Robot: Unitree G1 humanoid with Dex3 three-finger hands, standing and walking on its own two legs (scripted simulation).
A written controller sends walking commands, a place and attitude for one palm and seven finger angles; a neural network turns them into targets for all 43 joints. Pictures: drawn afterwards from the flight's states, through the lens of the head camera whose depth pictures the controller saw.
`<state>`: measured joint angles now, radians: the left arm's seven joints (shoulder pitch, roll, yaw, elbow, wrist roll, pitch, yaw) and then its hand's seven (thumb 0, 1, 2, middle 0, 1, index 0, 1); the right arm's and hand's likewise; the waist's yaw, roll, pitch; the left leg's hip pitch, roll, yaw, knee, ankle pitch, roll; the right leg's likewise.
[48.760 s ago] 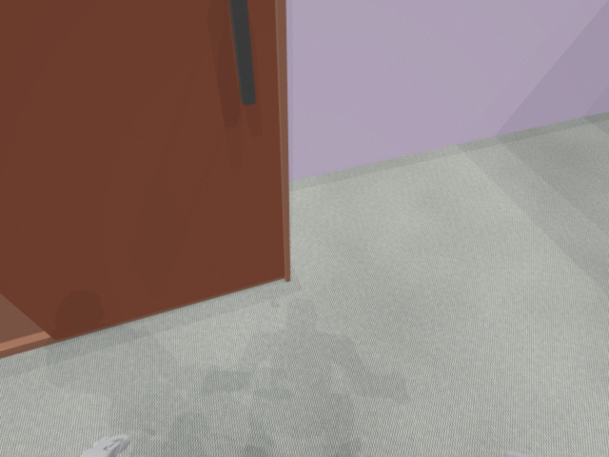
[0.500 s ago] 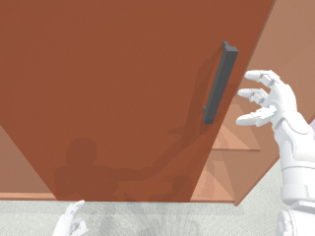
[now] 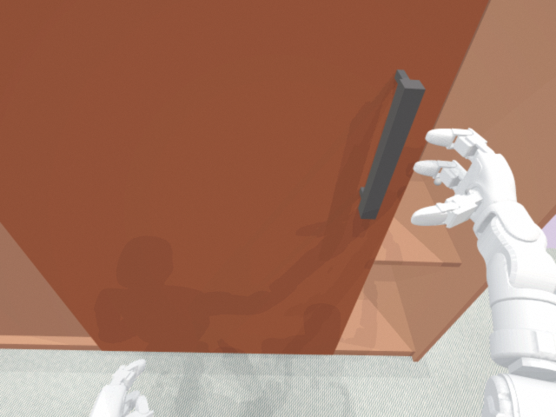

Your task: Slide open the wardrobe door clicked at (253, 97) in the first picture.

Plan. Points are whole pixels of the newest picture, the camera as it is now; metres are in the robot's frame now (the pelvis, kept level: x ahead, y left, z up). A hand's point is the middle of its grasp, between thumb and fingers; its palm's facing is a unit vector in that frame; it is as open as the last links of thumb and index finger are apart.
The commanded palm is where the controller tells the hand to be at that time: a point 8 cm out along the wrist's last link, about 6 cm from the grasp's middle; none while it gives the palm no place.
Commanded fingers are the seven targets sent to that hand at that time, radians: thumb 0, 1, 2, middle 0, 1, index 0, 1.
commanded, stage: feel for the door with the fingertips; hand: right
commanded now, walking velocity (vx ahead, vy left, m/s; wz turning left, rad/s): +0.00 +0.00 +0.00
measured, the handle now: (382, 151) +0.48 -0.12 +0.18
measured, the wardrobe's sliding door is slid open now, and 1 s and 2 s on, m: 0.30 0.30 0.30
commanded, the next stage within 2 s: slide the fingers in behind the handle in 1.08 s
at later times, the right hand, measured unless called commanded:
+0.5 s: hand (409, 175) +0.40 -0.14 +0.19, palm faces -0.04 +1.00 -0.01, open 14.0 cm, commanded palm +0.38 -0.20 +0.18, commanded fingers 0.00 0.50 -0.30 0.30 1.20 0.30 1.20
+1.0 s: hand (404, 160) +0.43 -0.14 +0.20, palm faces -0.03 +1.00 -0.02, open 14.0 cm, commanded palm +0.41 -0.20 +0.18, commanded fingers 0.00 0.50 -0.30 0.30 1.20 0.30 1.20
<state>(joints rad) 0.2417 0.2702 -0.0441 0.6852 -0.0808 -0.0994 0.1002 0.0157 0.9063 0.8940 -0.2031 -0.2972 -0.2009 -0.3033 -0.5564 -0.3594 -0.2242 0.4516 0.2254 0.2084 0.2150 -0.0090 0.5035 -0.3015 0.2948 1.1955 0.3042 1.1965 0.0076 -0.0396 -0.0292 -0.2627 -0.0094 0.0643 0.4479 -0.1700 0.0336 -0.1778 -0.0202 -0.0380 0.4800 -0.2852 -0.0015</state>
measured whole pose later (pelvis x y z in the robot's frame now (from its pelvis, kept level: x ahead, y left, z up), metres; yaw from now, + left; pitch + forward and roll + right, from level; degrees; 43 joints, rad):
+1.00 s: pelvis +0.00 +0.00 +0.00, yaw +0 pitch +0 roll +0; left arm 0.25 0.26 -0.04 0.71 -0.06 -0.08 0.09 0.01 0.91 0.89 -0.20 -0.30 -0.20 -0.30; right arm -0.69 -0.30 -0.18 0.56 0.18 0.18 0.12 -0.01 0.50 -0.30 0.30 1.20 0.30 1.20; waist 0.03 -0.03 -0.03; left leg -0.27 -0.01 0.06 0.44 -0.17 0.04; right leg -0.19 -0.02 -0.04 0.47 -0.28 0.00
